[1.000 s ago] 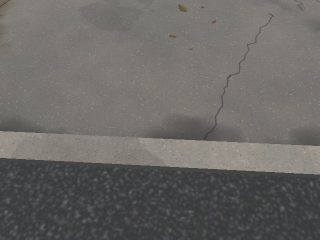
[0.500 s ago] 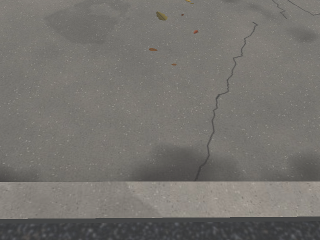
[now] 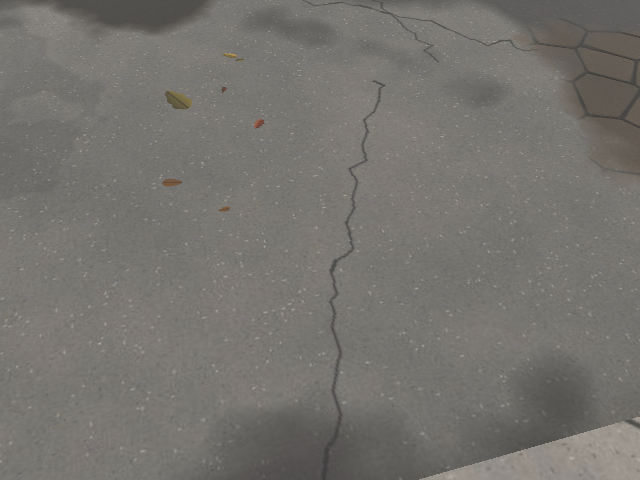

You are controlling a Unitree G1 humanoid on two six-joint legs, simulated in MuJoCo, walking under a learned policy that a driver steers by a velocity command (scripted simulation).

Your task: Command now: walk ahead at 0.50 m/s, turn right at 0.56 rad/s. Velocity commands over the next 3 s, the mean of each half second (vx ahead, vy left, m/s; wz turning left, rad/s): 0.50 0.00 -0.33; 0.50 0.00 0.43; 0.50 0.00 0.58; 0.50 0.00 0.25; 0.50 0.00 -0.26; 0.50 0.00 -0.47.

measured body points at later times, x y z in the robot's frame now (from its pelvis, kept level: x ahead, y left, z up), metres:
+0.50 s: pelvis +0.27 +0.02 +0.02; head +0.27 +0.02 +0.47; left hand +0.44 +0.24 -0.10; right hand +0.20 -0.22 -0.12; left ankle +0.27 +0.12 -0.72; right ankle +0.27 -0.12 -0.65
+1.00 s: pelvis +0.51 -0.02 -0.04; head +0.52 -0.01 +0.41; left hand +0.43 +0.21 -0.19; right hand +0.74 -0.22 -0.13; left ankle +0.66 +0.11 -0.75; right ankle +0.38 -0.14 -0.72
